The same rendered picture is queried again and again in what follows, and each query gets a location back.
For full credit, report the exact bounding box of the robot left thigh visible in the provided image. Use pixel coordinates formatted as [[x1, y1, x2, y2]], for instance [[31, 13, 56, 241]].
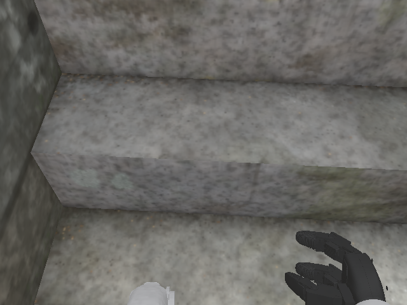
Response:
[[127, 285, 175, 305]]

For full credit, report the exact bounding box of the right robot hand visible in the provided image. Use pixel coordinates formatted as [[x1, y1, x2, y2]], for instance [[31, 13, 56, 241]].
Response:
[[285, 231, 388, 305]]

